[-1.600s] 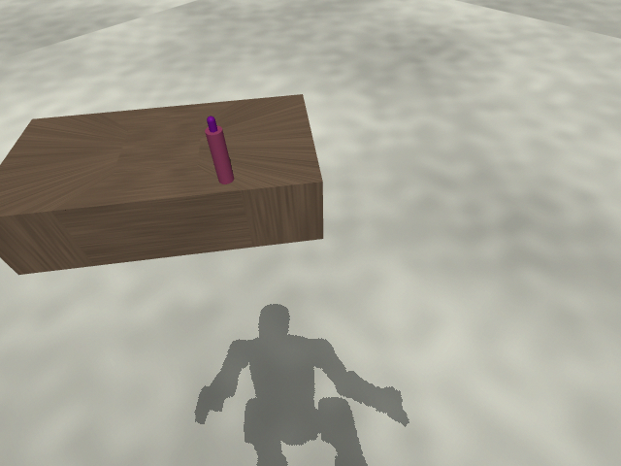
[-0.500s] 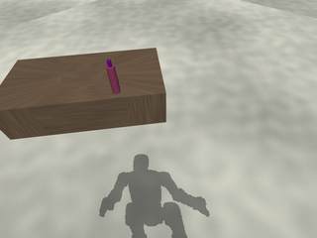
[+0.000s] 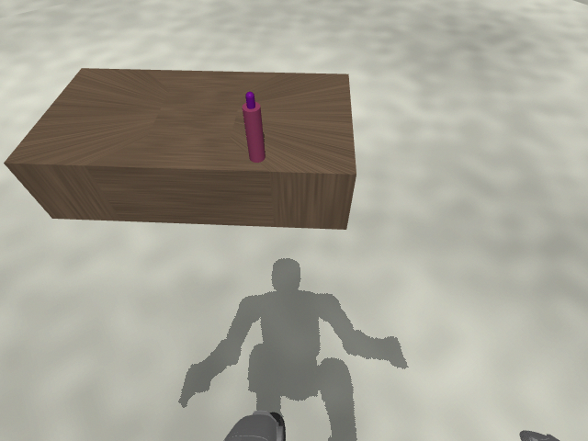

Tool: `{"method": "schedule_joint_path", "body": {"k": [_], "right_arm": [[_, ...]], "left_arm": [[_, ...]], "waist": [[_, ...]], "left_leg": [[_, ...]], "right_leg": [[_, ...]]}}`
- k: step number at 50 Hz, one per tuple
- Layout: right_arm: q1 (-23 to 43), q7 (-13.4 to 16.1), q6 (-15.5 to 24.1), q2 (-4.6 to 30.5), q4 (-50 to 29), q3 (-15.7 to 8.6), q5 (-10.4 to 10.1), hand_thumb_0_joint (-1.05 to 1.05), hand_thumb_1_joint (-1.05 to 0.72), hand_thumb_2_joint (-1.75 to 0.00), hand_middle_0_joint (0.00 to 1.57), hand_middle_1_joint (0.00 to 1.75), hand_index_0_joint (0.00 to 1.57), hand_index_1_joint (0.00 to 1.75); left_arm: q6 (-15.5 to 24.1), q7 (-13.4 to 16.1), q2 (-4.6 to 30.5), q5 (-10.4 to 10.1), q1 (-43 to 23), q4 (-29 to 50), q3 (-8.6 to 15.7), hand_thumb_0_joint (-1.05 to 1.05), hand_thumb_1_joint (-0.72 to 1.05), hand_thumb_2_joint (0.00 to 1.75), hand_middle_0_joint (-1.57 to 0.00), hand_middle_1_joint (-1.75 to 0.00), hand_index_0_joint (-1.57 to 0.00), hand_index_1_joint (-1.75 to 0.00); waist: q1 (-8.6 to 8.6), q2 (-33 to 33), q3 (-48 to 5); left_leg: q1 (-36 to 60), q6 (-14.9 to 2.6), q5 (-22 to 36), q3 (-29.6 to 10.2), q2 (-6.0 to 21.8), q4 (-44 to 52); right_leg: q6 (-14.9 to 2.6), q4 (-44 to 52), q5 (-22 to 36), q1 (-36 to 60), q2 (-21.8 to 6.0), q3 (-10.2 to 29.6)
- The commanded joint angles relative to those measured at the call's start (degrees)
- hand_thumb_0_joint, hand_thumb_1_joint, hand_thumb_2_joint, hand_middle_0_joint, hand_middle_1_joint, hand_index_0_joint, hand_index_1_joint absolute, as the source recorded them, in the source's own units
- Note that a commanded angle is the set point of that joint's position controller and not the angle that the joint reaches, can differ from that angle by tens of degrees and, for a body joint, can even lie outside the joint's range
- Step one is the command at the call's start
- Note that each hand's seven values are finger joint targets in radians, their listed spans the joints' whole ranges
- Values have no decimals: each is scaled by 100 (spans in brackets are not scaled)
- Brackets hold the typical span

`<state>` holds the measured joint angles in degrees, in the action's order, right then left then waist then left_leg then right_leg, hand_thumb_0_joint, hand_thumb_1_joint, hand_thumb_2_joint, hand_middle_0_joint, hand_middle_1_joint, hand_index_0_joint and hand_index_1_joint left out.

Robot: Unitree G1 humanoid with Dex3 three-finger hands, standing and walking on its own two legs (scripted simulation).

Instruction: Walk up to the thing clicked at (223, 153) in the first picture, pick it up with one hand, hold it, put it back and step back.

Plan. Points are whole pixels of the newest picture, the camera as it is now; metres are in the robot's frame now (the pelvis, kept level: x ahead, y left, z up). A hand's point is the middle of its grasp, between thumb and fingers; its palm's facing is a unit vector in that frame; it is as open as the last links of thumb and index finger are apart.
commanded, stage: walk up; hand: left
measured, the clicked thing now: (253, 127) +1.07 +0.24 -0.29
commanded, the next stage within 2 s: none
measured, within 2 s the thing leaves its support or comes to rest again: neither
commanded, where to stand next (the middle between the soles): +0.70 -0.05 m, yaw +3 degrees
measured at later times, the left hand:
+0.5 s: hand (162, 365) +0.24 +0.25 -0.11, palm faces +0.03 -0.89 -0.45, open 7.4 cm
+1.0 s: hand (203, 279) +0.41 +0.23 -0.14, palm faces +0.02 -0.95 -0.31, open 7.4 cm
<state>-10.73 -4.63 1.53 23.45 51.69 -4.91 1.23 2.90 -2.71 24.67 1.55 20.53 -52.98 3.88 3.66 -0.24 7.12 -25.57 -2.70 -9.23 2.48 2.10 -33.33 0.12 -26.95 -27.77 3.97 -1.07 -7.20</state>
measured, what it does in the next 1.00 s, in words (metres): walks ahead: right foot, then left foot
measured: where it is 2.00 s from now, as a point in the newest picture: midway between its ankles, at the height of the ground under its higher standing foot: (336, 299)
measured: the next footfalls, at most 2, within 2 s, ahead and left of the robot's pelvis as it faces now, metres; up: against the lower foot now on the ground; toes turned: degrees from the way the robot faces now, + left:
right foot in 0.44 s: +0.29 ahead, -0.17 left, +0.00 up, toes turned -5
left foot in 0.80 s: +0.46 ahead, +0.08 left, +0.00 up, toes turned +9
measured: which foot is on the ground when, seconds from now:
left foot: down 0.00-0.44, up 0.46-0.78, down 0.80-1.00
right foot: down 0.00-0.04, up 0.06-0.42, down 0.44-0.84, up 0.86-1.00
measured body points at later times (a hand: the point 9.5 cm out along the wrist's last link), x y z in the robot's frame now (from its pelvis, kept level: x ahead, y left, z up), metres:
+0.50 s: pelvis +0.19 -0.05 +0.00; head +0.19 -0.07 +0.45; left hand +0.23 +0.30 -0.08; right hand +0.26 -0.38 -0.12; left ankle +0.15 +0.09 -0.69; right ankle +0.25 -0.17 -0.72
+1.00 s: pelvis +0.38 -0.03 +0.01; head +0.39 -0.01 +0.46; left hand +0.40 +0.28 -0.12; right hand +0.49 -0.35 -0.07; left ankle +0.42 +0.07 -0.72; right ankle +0.40 -0.19 -0.66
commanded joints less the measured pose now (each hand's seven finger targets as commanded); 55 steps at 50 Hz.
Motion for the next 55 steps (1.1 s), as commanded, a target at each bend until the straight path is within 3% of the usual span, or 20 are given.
{"method": "schedule_joint_path", "body": {"k": [1, 2, 3, 5, 8, 14, 20, 21, 22, 23, 25, 29, 36, 39, 40, 41, 42, 43, 47, 55], "right_arm": [[-1841, 219, 248, 1740, -261, -689, 200, 0, -90, -90, 20, 30, 20, 30], [-1765, 235, 274, 2065, -452, -696, -15, 0, -90, -90, 20, 30, 20, 30], [-1380, 251, 262, 2024, -532, -716, -203, 0, -90, -90, 20, 30, 20, 30], [-483, 309, 279, 1663, -770, -480, -187, 0, -90, -90, 20, 30, 20, 30], [-245, 258, 388, 1429, -838, -338, -99, 0, -90, -90, 20, 30, 20, 30], [-360, 189, 463, 1634, -936, -430, -51, 0, -90, -90, 20, 30, 20, 30], [-93, 188, 359, 1360, -990, -281, 10, 0, -90, -90, 20, 30, 20, 30], [-350, 202, 332, 1039, -967, -158, 9, 0, -90, -90, 20, 30, 20, 30], [-430, 210, 336, 592, -1012, 1, -22, 0, -90, -90, 20, 30, 20, 30], [-249, 280, 322, 999, -1025, -96, -36, 0, -90, -90, 20, 30, 20, 30], [-431, 288, 356, 1370, -746, -164, -144, 0, -90, -90, 20, 30, 20, 30], [-800, 186, 338, 1200, -462, -154, -112, 0, -90, -90, 20, 30, 20, 30], [-96, 92, 347, 886, -789, -114, -60, 0, -90, -90, 20, 30, 20, 30], [-922, 167, 401, 1020, -540, -235, -40, 0, -90, -90, 20, 30, 20, 30], [-1541, 241, 431, 1335, -379, -364, 26, 0, -90, -90, 20, 30, 20, 30], [-1924, 330, 456, 1870, -443, -513, 111, 0, -90, -90, 20, 30, 20, 30], [-1784, 365, 459, 2137, -661, -569, -76, 0, -90, -90, 20, 30, 20, 30], [-1516, 365, 433, 2079, -671, -568, -216, 0, -90, -90, 20, 30, 20, 30], [-758, 373, 501, 1435, -779, -244, -158, 0, -90, -90, 20, 30, 20, 30], [-714, 287, 528, 1694, -912, -329, -69, 0, -90, -90, 20, 30, 20, 30]], "left_arm": [[112, 109, 705, -169, 149, 792, 155, 0, 90, 90, -20, -30, -20, -30], [105, 144, 1068, -176, 60, 859, 254, 0, 90, 90, -20, -30, -20, -30], [94, 149, 1448, -137, -202, 837, 234, 0, 90, 90, -20, -30, -20, -30], [56, 101, 1299, -152, 214, 590, 215, 0, 90, 90, -20, -30, -20, -30], [-5, -68, 1128, -72, 609, 362, 281, 0, 90, 90, -20, -30, -20, -30], [29, -249, 1030, 50, -66, 646, 409, 0, 90, 90, -20, -30, -20, -30], [150, -208, 1168, 76, 463, 474, 577, 0, 90, 90, -20, -30, -20, -30], [211, -132, 1380, 110, 780, 415, 643, 0, 90, 90, -20, -30, -20, -30], [300, -39, 1733, 138, 1056, 496, 697, 0, 90, 90, -20, -30, -20, -30], [325, -17, 1916, 67, 776, 671, 639, 0, 90, 90, -20, -30, -20, -30], [330, 30, 1765, -67, 179, 757, 560, 0, 90, 90, -20, -30, -20, -30], [334, 62, 1452, -77, -90, 801, 438, 0, 90, 90, -20, -30, -20, -30], [260, 53, 1419, -54, 175, 964, 391, 0, 90, 90, -20, -30, -20, -30], [172, 58, 1337, -96, -43, 1066, 314, 0, 90, 90, -20, -30, -20, -30], [148, 77, 1030, -122, 153, 1098, 179, 0, 90, 90, -20, -30, -20, -30], [141, 73, 582, -153, 315, 1210, 72, 0, 90, 90, -20, -30, -20, -30], [90, 135, 1057, -165, 344, 1118, 190, 0, 90, 90, -20, -30, -20, -30], [55, 167, 1401, -117, 24, 1043, 223, 0, 90, 90, -20, -30, -20, -30], [25, 47, 1129, -154, 426, 634, 237, 0, 90, 90, -20, -30, -20, -30], [22, -218, 987, -36, -453, 800, 307, 0, 90, 90, -20, -30, -20, -30]], "waist": [[-1136, -1518, -1579], [-1123, -1227, -1925], [-996, -438, -1644], [-420, -303, -569], [-192, -615, -278], [-376, -936, -208], [145, -98, -436], [279, 798, -504], [383, 1953, -439], [328, 1328, -208], [-31, 606, 96], [-205, 1089, -211], [1, 824, -545], [-545, 279, -905], [-800, -538, -1316], [-922, -1611, -1538], [-928, -1048, -1636], [-883, -400, -1075], [-314, -668, -169], [-509, -911, -143]], "left_leg": [[4158, -988, -1440, -2194, 1060, 707], [3853, -1584, -2470, -4711, 2123, 1855], [3261, -1579, -2982, -4436, 2174, 2103], [1922, -1160, -2689, -2891, 1808, 2059], [462, -865, -1933, -1451, 1207, 2203], [406, -926, -2735, -1274, 1208, 2247], [-492, -554, -2957, -689, 720, 643], [-1022, -368, -2842, -372, 338, -618], [-1778, -15, -2202, 67, -414, -2839], [-2022, 74, -2087, -545, -444, -3350], [-1662, 85, -1344, -1062, -4, -3243], [-741, 253, -1063, -616, 101, -2115], [89, 138, -322, 205, -45, -256], [1909, -9, 80, 454, -295, 468], [2938, -213, -358, -67, -30, 637], [3867, -699, -981, -2369, 1417, 863], [3583, -1334, -1746, -4259, 2404, 1689], [2743, -1444, -1762, -3951, 2436, 1780], [1123, -866, -235, -1348, 1436, 1804], [876, -960, -1865, -921, 1277, 2026]], "right_leg": [[-334, -3955, 1424, -3632, 99, 35], [-406, -4681, -526, -3963, 450, 1030], [-470, -4869, -180, -3873, 20, 1532], [-356, -4465, 420, -3852, -448, 1351], [-149, -3302, 748, -2792, -566, 940], [-59, -1496, 1382, -2740, -569, 636], [-188, -784, 1073, -852, -154, 258], [-377, -131, 49, -246, -333, 865], [-732, 1065, -1537, -169, -1623, 3180], [-1300, 1804, -1784, -688, -2460, 4587], [-1292, 1689, -930, -1191, -2097, 3636], [-1268, 1298, 1422, -1337, -1553, 1643], [-1118, 577, 2986, -936, -1334, 734], [-892, -731, 3120, -1685, -1091, 382], [-707, -2102, 2764, -2322, -759, 157], [-407, -3540, 678, -3862, -104, 161], [-375, -4126, -425, -4292, 122, 809], [-381, -4478, -218, -4270, -151, 1290], [-217, -3560, 777, -3535, -559, 1116], [-87, -1394, 1540, -3003, -559, 601]]}}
